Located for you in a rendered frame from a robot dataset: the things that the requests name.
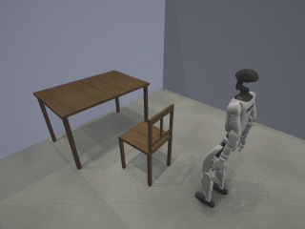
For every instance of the left robot forearm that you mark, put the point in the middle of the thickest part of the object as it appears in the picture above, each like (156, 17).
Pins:
(231, 143)

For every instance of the humanoid robot torso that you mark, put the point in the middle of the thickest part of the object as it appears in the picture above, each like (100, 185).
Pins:
(246, 109)

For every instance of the table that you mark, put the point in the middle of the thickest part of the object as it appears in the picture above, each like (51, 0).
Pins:
(77, 96)

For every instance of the robot right foot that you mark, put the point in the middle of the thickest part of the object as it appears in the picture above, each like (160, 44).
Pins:
(223, 191)

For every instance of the right robot upper arm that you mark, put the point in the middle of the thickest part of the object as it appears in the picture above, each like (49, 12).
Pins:
(253, 112)

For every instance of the chair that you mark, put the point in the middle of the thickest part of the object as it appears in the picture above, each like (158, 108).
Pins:
(147, 139)

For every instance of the left robot hand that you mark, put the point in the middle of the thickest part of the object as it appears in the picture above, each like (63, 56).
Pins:
(221, 165)

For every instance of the left robot upper arm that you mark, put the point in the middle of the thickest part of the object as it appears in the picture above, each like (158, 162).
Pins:
(234, 111)

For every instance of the right robot forearm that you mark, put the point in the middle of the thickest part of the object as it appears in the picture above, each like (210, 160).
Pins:
(247, 129)

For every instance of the right robot hand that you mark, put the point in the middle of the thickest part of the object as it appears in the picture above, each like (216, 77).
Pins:
(242, 142)

